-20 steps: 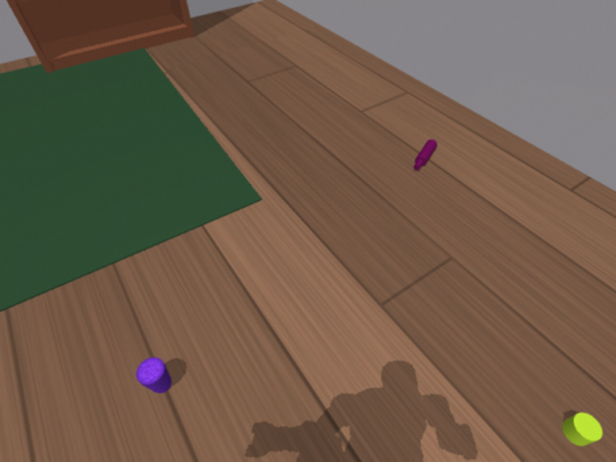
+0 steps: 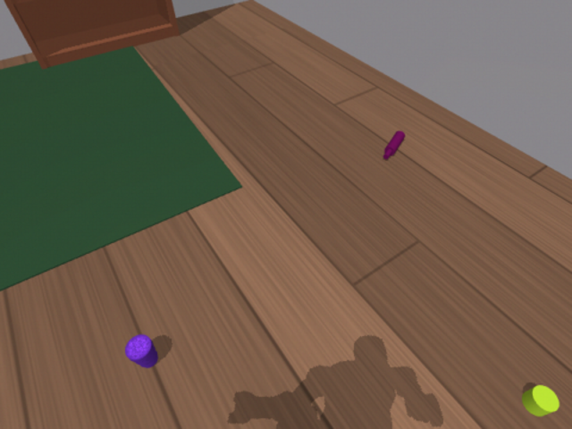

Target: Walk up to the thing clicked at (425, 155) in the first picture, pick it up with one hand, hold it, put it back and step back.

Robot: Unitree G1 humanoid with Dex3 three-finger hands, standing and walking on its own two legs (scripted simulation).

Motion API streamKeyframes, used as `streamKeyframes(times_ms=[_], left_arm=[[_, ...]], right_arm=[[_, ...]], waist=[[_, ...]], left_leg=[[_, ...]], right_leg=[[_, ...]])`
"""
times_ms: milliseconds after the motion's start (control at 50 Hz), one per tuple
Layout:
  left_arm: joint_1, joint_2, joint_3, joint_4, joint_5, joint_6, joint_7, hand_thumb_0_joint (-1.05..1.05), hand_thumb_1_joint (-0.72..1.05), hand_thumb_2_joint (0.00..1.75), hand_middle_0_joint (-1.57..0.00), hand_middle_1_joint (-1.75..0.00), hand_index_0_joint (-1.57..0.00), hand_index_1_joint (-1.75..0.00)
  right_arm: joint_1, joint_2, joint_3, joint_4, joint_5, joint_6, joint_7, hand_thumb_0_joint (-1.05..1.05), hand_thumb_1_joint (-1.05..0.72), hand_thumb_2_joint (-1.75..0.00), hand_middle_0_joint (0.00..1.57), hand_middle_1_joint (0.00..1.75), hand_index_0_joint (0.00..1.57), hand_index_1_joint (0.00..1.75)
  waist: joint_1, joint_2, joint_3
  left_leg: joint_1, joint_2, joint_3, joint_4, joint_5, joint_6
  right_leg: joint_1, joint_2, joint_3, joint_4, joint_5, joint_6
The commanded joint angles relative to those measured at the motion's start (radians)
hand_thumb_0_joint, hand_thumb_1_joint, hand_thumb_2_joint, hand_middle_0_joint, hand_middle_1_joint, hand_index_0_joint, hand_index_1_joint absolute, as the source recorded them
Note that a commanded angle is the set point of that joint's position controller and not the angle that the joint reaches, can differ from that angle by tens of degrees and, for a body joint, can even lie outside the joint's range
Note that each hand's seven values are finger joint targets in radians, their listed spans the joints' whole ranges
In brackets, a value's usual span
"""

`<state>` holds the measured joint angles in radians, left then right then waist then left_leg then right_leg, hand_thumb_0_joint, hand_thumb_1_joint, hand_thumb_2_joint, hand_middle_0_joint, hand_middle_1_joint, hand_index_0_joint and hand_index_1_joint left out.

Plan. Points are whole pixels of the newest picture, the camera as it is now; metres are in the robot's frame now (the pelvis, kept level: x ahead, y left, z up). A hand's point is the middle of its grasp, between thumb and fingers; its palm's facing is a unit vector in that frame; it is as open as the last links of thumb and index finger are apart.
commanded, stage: stand
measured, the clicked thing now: (393, 145) +1.62 -0.55 -0.75
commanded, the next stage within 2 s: walk up in 0.72 s
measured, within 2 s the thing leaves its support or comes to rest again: neither
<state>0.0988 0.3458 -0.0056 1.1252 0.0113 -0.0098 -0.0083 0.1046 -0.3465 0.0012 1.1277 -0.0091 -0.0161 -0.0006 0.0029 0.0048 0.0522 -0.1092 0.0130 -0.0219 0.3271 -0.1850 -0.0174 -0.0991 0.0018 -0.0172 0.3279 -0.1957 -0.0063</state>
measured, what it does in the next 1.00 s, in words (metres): shifts its weight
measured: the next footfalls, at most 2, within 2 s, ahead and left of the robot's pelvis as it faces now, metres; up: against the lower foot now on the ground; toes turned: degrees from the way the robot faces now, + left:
left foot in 1.30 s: +0.34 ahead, +0.08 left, +0.00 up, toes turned +2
right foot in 1.70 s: +0.43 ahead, -0.16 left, +0.00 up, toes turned +7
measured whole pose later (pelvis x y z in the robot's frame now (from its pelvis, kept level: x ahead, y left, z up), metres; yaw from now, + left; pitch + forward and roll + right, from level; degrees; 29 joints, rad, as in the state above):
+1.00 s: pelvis +0.06 -0.03 -0.02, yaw +0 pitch -2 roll +0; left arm 0.24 0.40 0.08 1.00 0.04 -0.06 -0.05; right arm 0.27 -0.40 -0.08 1.00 -0.03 -0.01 0.05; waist 0.00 0.02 0.06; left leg -0.19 0.02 -0.05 0.70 -0.41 0.03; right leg -0.16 0.01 -0.05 0.56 -0.36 -0.04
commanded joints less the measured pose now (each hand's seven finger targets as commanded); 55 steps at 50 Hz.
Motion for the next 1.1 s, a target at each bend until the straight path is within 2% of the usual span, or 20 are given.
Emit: streamKeyframes(times_ms=[0, 660, 680, 700, 720, 740, 800, 820, 840, 860, 880, 900, 920, 940, 960, 980, 1000, 1020, 1040, 1080], left_arm=[[-0.042, 0.210, 0.043, -0.056, -0.002, -0.025, 0.020, 0.00, 0.90, 0.90, -0.20, -0.30, -0.20, -0.30], [-0.021, 0.210, 0.043, -0.053, -0.004, -0.023, 0.020, 0.00, 0.90, 0.90, -0.20, -0.30, -0.20, -0.30], [-0.016, 0.210, 0.044, -0.053, -0.003, -0.024, 0.021, 0.00, 0.90, 0.90, -0.20, -0.30, -0.20, -0.30], [0.046, 0.289, 0.102, -0.112, 0.011, -0.034, -0.006, 0.00, 0.90, 0.90, -0.20, -0.30, -0.20, -0.30], [0.049, 0.284, 0.107, -0.108, 0.022, -0.035, -0.014, 0.00, 0.90, 0.90, -0.20, -0.30, -0.20, -0.30], [0.030, 0.271, 0.111, -0.125, 0.022, -0.035, -0.021, 0.00, 0.90, 0.90, -0.20, -0.30, -0.20, -0.30], [-0.026, 0.222, 0.108, -0.187, 0.023, -0.042, -0.032, 0.00, 0.90, 0.90, -0.20, -0.30, -0.20, -0.30], [-0.019, 0.214, 0.107, -0.202, 0.023, -0.045, -0.033, 0.00, 0.90, 0.90, -0.20, -0.30, -0.20, -0.30], [-0.024, 0.228, 0.112, -0.220, 0.024, -0.047, -0.034, 0.00, 0.90, 0.90, -0.20, -0.30, -0.20, -0.30], [-0.014, 0.235, 0.115, -0.231, 0.022, -0.052, -0.037, 0.00, 0.90, 0.90, -0.20, -0.30, -0.20, -0.30], [0.029, 0.236, 0.118, -0.226, 0.020, -0.062, -0.039, 0.00, 0.90, 0.90, -0.20, -0.30, -0.20, -0.30], [0.093, 0.233, 0.121, -0.205, 0.019, -0.071, -0.038, 0.00, 0.90, 0.90, -0.20, -0.30, -0.20, -0.30], [0.235, 0.243, 0.134, -0.158, 0.018, -0.080, -0.030, 0.00, 0.90, 0.90, -0.20, -0.30, -0.20, -0.30], [0.369, 0.335, 0.165, -0.130, 0.029, -0.090, -0.018, 0.00, 0.90, 0.90, -0.20, -0.30, -0.20, -0.30], [0.365, 0.419, 0.174, -0.157, 0.029, -0.098, -0.010, 0.00, 0.90, 0.90, -0.20, -0.30, -0.20, -0.30], [0.315, 0.383, 0.163, -0.193, 0.012, -0.091, -0.009, 0.00, 0.90, 0.90, -0.20, -0.30, -0.20, -0.30], [0.281, 0.337, 0.155, -0.219, -0.006, -0.091, -0.005, 0.00, 0.90, 0.90, -0.20, -0.30, -0.20, -0.30], [0.261, 0.301, 0.146, -0.224, -0.012, -0.088, 0.002, 0.00, 0.90, 0.90, -0.20, -0.30, -0.20, -0.30], [0.229, 0.286, 0.138, -0.240, -0.012, -0.085, 0.008, 0.00, 0.90, 0.90, -0.20, -0.30, -0.20, -0.30], [0.202, 0.282, 0.135, -0.279, -0.005, -0.084, 0.009, 0.00, 0.90, 0.90, -0.20, -0.30, -0.20, -0.30]], right_arm=[[-0.039, -0.203, -0.035, -0.061, 0.002, -0.017, -0.013, 0.00, -0.90, -0.90, 0.20, 0.30, 0.20, 0.30], [-0.037, -0.206, -0.036, -0.059, 0.003, -0.016, -0.012, 0.00, -0.90, -0.90, 0.20, 0.30, 0.20, 0.30], [-0.035, -0.210, -0.038, -0.060, 0.003, -0.015, -0.013, 0.00, -0.90, -0.90, 0.20, 0.30, 0.20, 0.30], [0.040, -0.281, -0.091, -0.115, -0.015, -0.028, 0.010, 0.00, -0.90, -0.90, 0.20, 0.30, 0.20, 0.30], [0.066, -0.288, -0.100, -0.108, -0.024, -0.030, 0.018, 0.00, -0.90, -0.90, 0.20, 0.30, 0.20, 0.30], [0.037, -0.284, -0.106, -0.126, -0.026, -0.029, 0.024, 0.00, -0.90, -0.90, 0.20, 0.30, 0.20, 0.30], [0.101, -0.284, -0.119, -0.150, -0.023, -0.040, 0.030, 0.00, -0.90, -0.90, 0.20, 0.30, 0.20, 0.30], [0.130, -0.320, -0.133, -0.160, -0.021, -0.046, 0.031, 0.00, -0.90, -0.90, 0.20, 0.30, 0.20, 0.30], [0.136, -0.335, -0.142, -0.176, -0.025, -0.049, 0.032, 0.00, -0.90, -0.90, 0.20, 0.30, 0.20, 0.30], [0.120, -0.349, -0.148, -0.198, -0.022, -0.049, 0.034, 0.00, -0.90, -0.90, 0.20, 0.30, 0.20, 0.30], [0.074, -0.342, -0.148, -0.220, -0.022, -0.046, 0.036, 0.00, -0.90, -0.90, 0.20, 0.30, 0.20, 0.30], [0.027, -0.317, -0.141, -0.242, -0.022, -0.039, 0.040, 0.00, -0.90, -0.90, 0.20, 0.30, 0.20, 0.30], [-0.025, -0.273, -0.127, -0.269, -0.014, -0.033, 0.045, 0.00, -0.90, -0.90, 0.20, 0.30, 0.20, 0.30], [-0.034, -0.185, -0.100, -0.302, -0.004, -0.032, 0.047, 0.00, -0.90, -0.90, 0.20, 0.30, 0.20, 0.30], [-0.022, -0.175, -0.088, -0.320, -0.005, -0.034, 0.036, 0.00, -0.90, -0.90, 0.20, 0.30, 0.20, 0.30], [-0.017, -0.221, -0.096, -0.302, -0.014, -0.033, 0.021, 0.00, -0.90, -0.90, 0.20, 0.30, 0.20, 0.30], [0.032, -0.229, -0.099, -0.284, -0.006, -0.032, 0.022, 0.00, -0.90, -0.90, 0.20, 0.30, 0.20, 0.30], [0.069, -0.231, -0.103, -0.266, -0.001, -0.029, 0.028, 0.00, -0.90, -0.90, 0.20, 0.30, 0.20, 0.30], [0.083, -0.229, -0.103, -0.270, 0.000, -0.022, 0.032, 0.00, -0.90, -0.90, 0.20, 0.30, 0.20, 0.30], [0.073, -0.224, -0.105, -0.288, 0.002, -0.011, 0.049, 0.00, -0.90, -0.90, 0.20, 0.30, 0.20, 0.30]], waist=[[-0.002, -0.013, -0.082], [0.002, -0.005, -0.081], [0.003, -0.004, -0.082], [-0.002, -0.022, -0.171], [-0.002, 0.000, -0.109], [-0.001, 0.023, -0.003], [-0.037, 0.069, 0.109], [-0.049, 0.133, 0.092], [-0.059, 0.139, 0.084], [-0.045, 0.151, 0.083], [-0.009, 0.157, 0.072], [0.031, 0.149, 0.031], [0.110, 0.086, -0.027], [0.162, -0.215, -0.048], [0.138, -0.256, 0.028], [0.112, -0.077, 0.082], [0.074, -0.019, 0.075], [0.040, -0.046, 0.047], [0.019, -0.096, 0.029], [0.018, -0.130, 0.036]], left_leg=[[0.021, 0.112, -0.073, -0.039, 0.183, 0.034], [0.033, 0.116, -0.077, -0.049, 0.217, 0.034], [0.030, 0.114, -0.075, -0.048, 0.192, 0.036], [0.048, 0.068, -0.077, 0.040, -0.271, 0.113], [-0.018, 0.087, -0.119, 0.037, -0.451, 0.134], [-0.085, 0.095, -0.157, 0.025, -0.493, 0.141], [-0.020, 0.191, -0.310, -0.058, -0.455, 0.201], [0.058, 0.262, -0.390, -0.105, -0.426, 0.252], [0.088, 0.312, -0.437, -0.138, -0.411, 0.294], [0.050, 0.339, -0.455, -0.141, -0.394, 0.307], [0.016, 0.322, -0.396, -0.090, -0.296, 0.286], [-0.032, 0.259, -0.282, 0.000, -0.162, 0.243], [-0.134, 0.150, -0.144, 0.181, -0.071, 0.175], [-0.367, -0.019, 0.010, 0.562, -0.099, 0.099], [-0.646, -0.122, -0.012, 0.680, -0.366, 0.054], [-0.650, -0.043, -0.097, 0.729, -0.354, 0.057], [-0.606, -0.027, -0.139, 0.740, -0.286, 0.059], [-0.594, -0.036, -0.136, 0.744, -0.214, 0.062], [-0.557, -0.032, -0.110, 0.707, -0.168, 0.062], [-0.486, -0.030, -0.054, 0.616, -0.109, 0.046]], right_leg=[[0.006, -0.134, 0.094, -0.055, 0.178, -0.022], [0.018, -0.133, 0.086, -0.050, 0.203, -0.021], [0.017, -0.134, 0.090, -0.061, 0.178, -0.019], [0.047, -0.073, 0.075, 0.027, -0.258, -0.055], [-0.037, -0.095, 0.113, 0.059, -0.431, -0.078], [-0.150, -0.098, 0.135, 0.090, -0.478, -0.086], [-0.359, -0.037, 0.059, 0.241, -0.303, -0.067], [-0.418, -0.018, 0.003, 0.340, -0.248, -0.044], [-0.461, -0.050, 0.029, 0.368, -0.310, -0.033], [-0.424, -0.084, 0.070, 0.351, -0.344, -0.038], [-0.342, -0.099, 0.084, 0.267, -0.317, -0.048], [-0.196, -0.076, 0.053, 0.150, -0.230, -0.049], [0.025, -0.043, 0.045, 0.043, -0.148, -0.037], [0.253, -0.183, 0.313, -0.109, -0.143, -0.054], [0.356, -0.369, 0.566, -0.127, 0.113, -0.134], [0.264, -0.434, 0.556, -0.081, 0.274, -0.183], [0.277, -0.353, 0.399, -0.049, 0.410, -0.146], [0.319, -0.264, 0.269, -0.009, 0.557, -0.080], [0.292, -0.225, 0.182, -0.011, 0.615, -0.043], [0.213, -0.183, 0.095, -0.041, 0.577, -0.057]])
